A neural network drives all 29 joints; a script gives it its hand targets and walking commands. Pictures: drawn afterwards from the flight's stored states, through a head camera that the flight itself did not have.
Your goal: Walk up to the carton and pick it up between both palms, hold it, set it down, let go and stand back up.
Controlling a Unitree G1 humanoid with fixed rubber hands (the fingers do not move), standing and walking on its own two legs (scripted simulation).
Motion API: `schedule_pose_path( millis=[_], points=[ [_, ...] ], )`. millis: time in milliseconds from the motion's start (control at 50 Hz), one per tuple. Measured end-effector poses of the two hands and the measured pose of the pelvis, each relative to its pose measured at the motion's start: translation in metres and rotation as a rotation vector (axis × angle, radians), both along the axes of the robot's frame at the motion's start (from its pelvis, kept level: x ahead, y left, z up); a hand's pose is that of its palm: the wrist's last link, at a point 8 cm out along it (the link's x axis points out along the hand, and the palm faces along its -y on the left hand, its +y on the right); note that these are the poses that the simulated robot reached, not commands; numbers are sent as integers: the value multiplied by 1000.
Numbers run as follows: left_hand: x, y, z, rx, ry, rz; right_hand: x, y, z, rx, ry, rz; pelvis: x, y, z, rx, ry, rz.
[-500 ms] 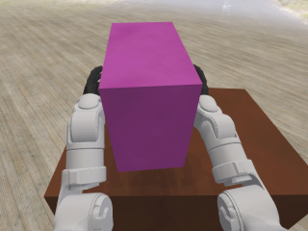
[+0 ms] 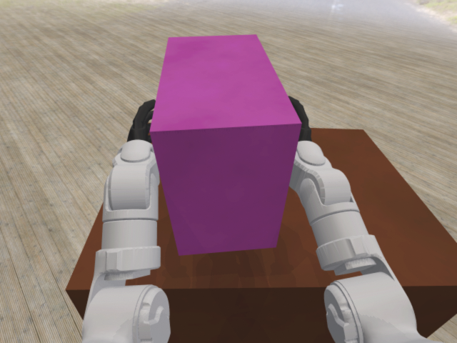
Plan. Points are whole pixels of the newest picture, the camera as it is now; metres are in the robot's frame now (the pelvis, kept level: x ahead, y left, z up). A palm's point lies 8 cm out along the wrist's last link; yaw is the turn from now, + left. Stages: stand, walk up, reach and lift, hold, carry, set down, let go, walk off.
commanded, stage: hold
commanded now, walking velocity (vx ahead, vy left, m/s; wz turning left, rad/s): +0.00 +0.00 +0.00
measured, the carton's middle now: (220, 137) +0.40 +0.00 +0.22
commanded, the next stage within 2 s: none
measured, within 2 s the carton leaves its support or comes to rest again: neither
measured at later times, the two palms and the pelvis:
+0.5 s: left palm (140, 147) +0.36 +0.13 +0.22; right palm (296, 144) +0.37 -0.12 +0.23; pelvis +0.00 +0.00 +0.00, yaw +0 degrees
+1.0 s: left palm (139, 145) +0.36 +0.13 +0.22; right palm (294, 143) +0.37 -0.12 +0.23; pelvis +0.00 +0.00 +0.00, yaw +0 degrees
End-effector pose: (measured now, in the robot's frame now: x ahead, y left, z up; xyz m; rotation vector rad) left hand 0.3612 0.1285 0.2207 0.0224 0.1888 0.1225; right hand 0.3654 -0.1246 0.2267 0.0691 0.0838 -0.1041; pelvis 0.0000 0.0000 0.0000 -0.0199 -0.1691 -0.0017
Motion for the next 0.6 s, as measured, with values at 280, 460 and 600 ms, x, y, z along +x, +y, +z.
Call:
schedule_pose_path(
  millis=[280, 460, 600],
  points=[
    [1, 1, 0, 0, 13, 8, 3, 1, -2, -3, 13, 8, 0, -3, 0, 3, 4, 2],
    [0, 1, 1, 5, -5, -2, 0, 1, 1, -2, -5, 2, 1, -2, 0, -1, -3, 10],
    [-2, 3, 1, 4, -10, -2, -2, 3, 2, -15, -10, 3, 1, -1, 0, -1, 1, 7]
  ],
)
